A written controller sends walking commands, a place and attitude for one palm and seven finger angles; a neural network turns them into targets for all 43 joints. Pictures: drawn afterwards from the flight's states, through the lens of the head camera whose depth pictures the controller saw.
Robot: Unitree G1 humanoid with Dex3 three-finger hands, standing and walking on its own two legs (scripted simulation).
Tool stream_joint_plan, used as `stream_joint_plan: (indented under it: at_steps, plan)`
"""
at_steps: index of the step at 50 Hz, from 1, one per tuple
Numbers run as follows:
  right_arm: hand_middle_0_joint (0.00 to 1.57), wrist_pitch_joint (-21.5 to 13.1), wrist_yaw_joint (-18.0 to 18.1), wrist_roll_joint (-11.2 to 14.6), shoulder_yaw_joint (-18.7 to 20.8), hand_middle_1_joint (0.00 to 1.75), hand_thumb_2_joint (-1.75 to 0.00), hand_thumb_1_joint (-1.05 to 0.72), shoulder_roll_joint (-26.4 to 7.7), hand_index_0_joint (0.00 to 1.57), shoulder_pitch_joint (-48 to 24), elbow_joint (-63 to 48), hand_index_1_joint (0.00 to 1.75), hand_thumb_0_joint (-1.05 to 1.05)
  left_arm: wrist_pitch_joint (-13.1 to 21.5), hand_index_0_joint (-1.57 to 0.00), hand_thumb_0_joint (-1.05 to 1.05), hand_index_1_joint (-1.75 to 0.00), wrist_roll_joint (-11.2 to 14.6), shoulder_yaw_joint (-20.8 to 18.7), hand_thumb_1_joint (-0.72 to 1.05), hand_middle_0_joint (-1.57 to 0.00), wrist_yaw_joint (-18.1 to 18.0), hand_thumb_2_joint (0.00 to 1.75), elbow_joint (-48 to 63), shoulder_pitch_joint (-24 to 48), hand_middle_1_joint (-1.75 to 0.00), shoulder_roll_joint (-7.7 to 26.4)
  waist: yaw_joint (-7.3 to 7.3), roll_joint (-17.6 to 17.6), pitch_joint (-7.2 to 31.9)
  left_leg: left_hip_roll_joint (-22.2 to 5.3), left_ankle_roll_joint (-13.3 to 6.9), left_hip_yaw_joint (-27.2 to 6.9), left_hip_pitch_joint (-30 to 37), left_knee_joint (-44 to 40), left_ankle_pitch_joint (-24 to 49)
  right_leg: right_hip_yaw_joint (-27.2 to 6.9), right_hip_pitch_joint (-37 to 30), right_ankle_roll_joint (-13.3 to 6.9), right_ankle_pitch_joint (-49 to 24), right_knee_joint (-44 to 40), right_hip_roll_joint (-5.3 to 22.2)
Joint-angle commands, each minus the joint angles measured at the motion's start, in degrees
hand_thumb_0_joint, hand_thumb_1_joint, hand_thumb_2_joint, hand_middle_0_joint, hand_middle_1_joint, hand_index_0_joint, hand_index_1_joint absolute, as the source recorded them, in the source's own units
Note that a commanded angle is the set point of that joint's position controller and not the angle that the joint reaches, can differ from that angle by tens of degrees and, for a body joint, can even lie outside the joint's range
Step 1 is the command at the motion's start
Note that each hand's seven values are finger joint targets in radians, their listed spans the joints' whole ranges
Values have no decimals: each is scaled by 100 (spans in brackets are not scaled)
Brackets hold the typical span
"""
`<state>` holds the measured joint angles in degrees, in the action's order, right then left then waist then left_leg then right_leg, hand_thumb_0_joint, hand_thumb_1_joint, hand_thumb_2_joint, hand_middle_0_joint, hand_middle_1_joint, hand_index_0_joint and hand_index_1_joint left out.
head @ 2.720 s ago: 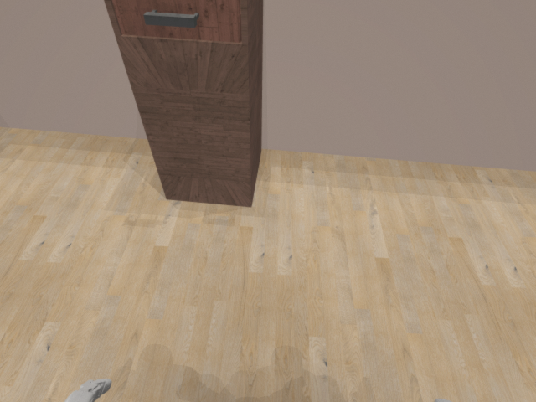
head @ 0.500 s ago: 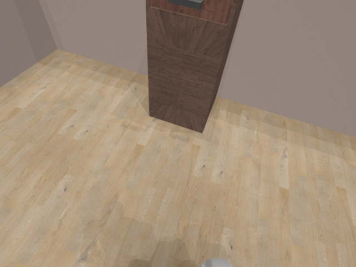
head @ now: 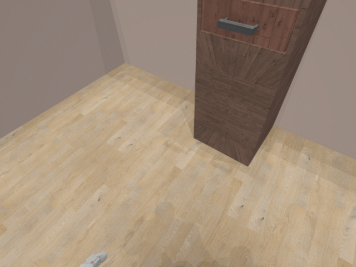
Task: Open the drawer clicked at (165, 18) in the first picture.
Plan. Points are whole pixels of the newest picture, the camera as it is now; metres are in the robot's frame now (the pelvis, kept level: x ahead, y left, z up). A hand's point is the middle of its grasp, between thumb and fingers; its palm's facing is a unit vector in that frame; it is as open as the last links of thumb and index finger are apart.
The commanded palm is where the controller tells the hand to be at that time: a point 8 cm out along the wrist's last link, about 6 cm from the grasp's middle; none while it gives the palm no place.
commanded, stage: walk to a spot facing it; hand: left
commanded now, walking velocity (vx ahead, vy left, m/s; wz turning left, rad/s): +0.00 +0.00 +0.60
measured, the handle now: (238, 25) +0.95 -0.22 +0.11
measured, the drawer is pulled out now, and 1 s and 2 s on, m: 0.00 0.00 0.00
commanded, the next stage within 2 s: turn to face it in 0.44 s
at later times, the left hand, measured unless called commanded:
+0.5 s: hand out of the picture +0.07 +0.21 -0.19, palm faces +0.36 -0.91 -0.21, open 7.3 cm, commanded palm none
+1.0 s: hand (118, 236) +0.24 +0.19 -0.17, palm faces +0.19 -0.96 -0.22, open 7.3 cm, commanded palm none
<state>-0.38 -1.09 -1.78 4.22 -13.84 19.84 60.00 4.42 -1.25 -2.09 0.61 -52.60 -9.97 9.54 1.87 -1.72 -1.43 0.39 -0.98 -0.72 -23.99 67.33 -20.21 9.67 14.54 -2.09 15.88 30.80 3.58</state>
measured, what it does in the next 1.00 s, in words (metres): walks ahead: left foot, then right foot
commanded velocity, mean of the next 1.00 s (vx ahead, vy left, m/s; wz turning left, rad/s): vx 0.00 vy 0.00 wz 0.01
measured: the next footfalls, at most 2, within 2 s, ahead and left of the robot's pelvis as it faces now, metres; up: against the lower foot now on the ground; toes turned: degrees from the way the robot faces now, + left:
left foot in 0.38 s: +0.22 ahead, +0.09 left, +0.00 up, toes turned +21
right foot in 0.94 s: +0.27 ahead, -0.09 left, +0.00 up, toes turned +6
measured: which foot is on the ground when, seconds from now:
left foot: up 0.00-0.36, down 0.38-0.96, up 0.98-1.00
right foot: down 0.00-0.40, up 0.42-0.92, down 0.94-1.00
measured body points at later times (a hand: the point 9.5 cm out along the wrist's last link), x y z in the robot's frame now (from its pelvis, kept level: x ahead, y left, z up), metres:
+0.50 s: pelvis +0.15 +0.03 -0.01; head +0.20 +0.07 +0.43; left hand +0.06 +0.26 -0.17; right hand +0.35 -0.16 -0.14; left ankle +0.18 +0.08 -0.74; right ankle +0.10 -0.13 -0.63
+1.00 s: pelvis +0.22 +0.00 -0.01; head +0.25 -0.01 +0.44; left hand +0.23 +0.24 -0.15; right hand +0.30 -0.23 -0.17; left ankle +0.18 +0.08 -0.72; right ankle +0.23 -0.09 -0.74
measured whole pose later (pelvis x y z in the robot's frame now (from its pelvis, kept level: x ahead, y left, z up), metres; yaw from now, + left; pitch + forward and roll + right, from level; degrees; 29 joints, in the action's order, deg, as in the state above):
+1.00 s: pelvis +0.22 +0.00 -0.01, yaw +9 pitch -2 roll +0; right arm 1.3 1.8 -0.8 2.6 -11.1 13.0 57.9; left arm -2.0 -1.2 -2.3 0.0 -56.0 -13.7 8.6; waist 0.5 -2.4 -4.4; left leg -2.2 0.0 8.8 -15.4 43.5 -26.9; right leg 4.1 13.4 -2.1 18.8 33.6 -0.4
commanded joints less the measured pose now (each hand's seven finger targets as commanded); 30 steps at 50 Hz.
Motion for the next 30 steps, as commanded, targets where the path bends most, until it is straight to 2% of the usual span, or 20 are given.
stream_joint_plan:
  at_steps: [1,3,5,7,9,12,14,15,17,18,19,20,21,22,23,24,25,27,29,30]
  plan:
    - [20,11,-128,27,37,30,-90,-90,-42,20,-240,-438,30,0,84,-20,0,-30,4,-90,90,-20,-119,90,-73,-807,-30,652,-100,828,-373,-470,136,12,-1233,472,819,-748,-438,60,-1277,-1872,1437]
    - [20,120,-121,43,39,30,-90,-90,-56,20,-366,-484,30,0,79,-20,0,-30,8,-40,90,-20,-147,90,-161,-962,-30,600,-25,1010,-427,-465,236,116,-1332,383,931,-232,-488,80,-2653,-1720,1368]
    - [20,163,-140,43,11,30,-90,-90,-41,20,-598,-584,30,0,75,-20,0,-30,6,-26,90,-20,-185,90,-231,-1118,-30,623,-10,926,-378,-449,290,270,-1394,117,1048,105,-694,133,-3721,-1569,1283]
    - [20,206,-147,46,-28,30,-90,-90,-36,20,-882,-705,30,0,32,-20,0,-30,8,-25,90,-20,-225,90,-237,-1174,-30,659,-18,972,-383,-451,305,434,-1341,-297,1188,342,-763,140,-4086,-1537,1259]
    - [20,215,-168,55,-86,30,-90,-90,-9,20,-1243,-837,30,0,-11,-20,0,-30,2,-29,90,-20,-249,90,-282,-1271,-30,734,-94,927,-457,-458,291,581,-1289,-945,1172,454,-953,71,-4237,-1476,1303]
    - [20,191,-180,28,-163,30,-90,-90,-20,20,-1755,-1068,30,0,-98,-20,0,-30,-10,-66,90,-20,-274,90,-300,-1533,-30,898,-308,930,-391,-362,192,835,-1059,-1928,1059,490,-1333,-51,-4683,-1199,1457]
    - [20,160,-158,5,-161,30,-90,-90,-99,20,-1628,-1086,30,0,-134,-20,0,-30,-22,-118,90,-20,-273,90,-321,-1514,-30,1101,-219,859,-145,-179,59,1006,-705,-2434,788,538,-1701,-98,-5360,-687,1605]
    - [20,139,-134,1,-145,30,-90,-90,-154,20,-1435,-1067,30,0,-149,-20,0,-30,-15,-169,90,-20,-267,90,-269,-1493,-30,1227,-157,946,85,-40,-17,1133,-395,-2666,694,584,-1833,-106,-5796,-305,1664]
    - [20,78,-74,-9,-74,30,-90,-90,-424,20,-835,-985,30,0,-180,-20,0,-30,19,-237,90,-20,-238,90,-194,-1421,-30,1431,98,965,639,234,-188,1180,595,-3314,833,737,-1837,-19,-6118,948,1642]
    - [20,40,-31,-38,9,30,-90,-90,-686,20,-278,-882,30,0,-182,-20,0,-30,59,-254,90,-20,-217,90,-113,-1327,-30,1440,428,703,1076,31,-348,886,1795,-3883,1797,710,-1174,146,-5376,2195,1532]
    - [20,4,14,-44,149,30,-90,-90,-1287,20,156,-847,30,0,-182,-20,0,-30,174,-222,90,-20,-145,90,81,-1269,-30,1230,539,-560,1538,-1450,-1005,-893,3459,-3860,4799,630,691,535,-1016,3872,670]
    - [20,-3,75,133,233,30,-90,-90,-1788,20,373,-810,30,0,-225,-20,0,-30,188,-148,90,-20,-160,90,348,-1168,-30,973,511,-1121,1998,-2688,-1846,-2435,4030,-3784,7622,-192,1849,656,2288,5004,161]
    - [20,44,113,211,216,30,-90,-90,-1594,20,237,-760,30,0,-353,-20,0,-30,151,-187,90,-20,-239,90,406,-953,-30,1101,417,-113,1786,-2642,-1839,-1867,3753,-4022,6418,-771,1979,599,1881,5093,371]
    - [20,1,157,174,175,30,-90,-90,-1385,20,-100,-873,30,0,-406,-20,0,-30,114,-184,90,-20,-252,90,372,-732,-30,996,344,-76,1348,-2301,-1490,-1662,3178,-4309,5711,-794,2071,684,1424,4923,518]
    - [20,-16,188,138,106,30,-90,-90,-1140,20,-524,-1011,30,0,-418,-20,0,-30,75,-244,90,-20,-236,90,328,-770,-30,932,99,84,970,-1932,-1096,-1309,2586,-4322,5190,-842,1973,733,1237,4683,564]
    - [20,-31,185,126,47,30,-90,-90,-966,20,-877,-1074,30,0,-479,-20,0,-30,51,-281,90,-20,-199,90,232,-811,-30,937,-97,184,633,-1600,-798,-898,1933,-4512,4725,-842,1709,774,945,4412,604]
    - [20,-45,175,108,35,30,-90,-90,-939,20,-1117,-1115,30,0,-544,-20,0,-30,46,-289,90,-20,-187,90,186,-1006,-30,858,-253,-76,492,-1412,-815,-649,1550,-4647,4343,-839,1465,807,752,4185,577]
    - [20,-65,151,113,31,30,-90,-90,-853,20,-1143,-1099,30,0,-615,-20,0,-30,32,-306,90,-20,-179,90,119,-1088,-30,838,-332,-243,363,-1179,-718,-563,1107,-4861,3827,-808,1263,839,379,3976,510]
    - [20,-101,175,128,-15,30,-90,-90,-688,20,-996,-997,30,0,-637,-20,0,-30,5,-285,90,-20,-186,90,16,-1186,-30,770,-377,-518,450,-1103,-570,-451,1268,-4987,3736,-813,1287,832,103,3799,462]
    - [20,-117,189,132,-23,30,-90,-90,-606,20,-932,-950,30,0,-653,-20,0,-30,-4,-265,90,-20,-193,90,-26,-1156,-30,747,-356,-523,442,-1087,-491,-426,1315,-5035,3735,-813,1328,834,-9,3769,422]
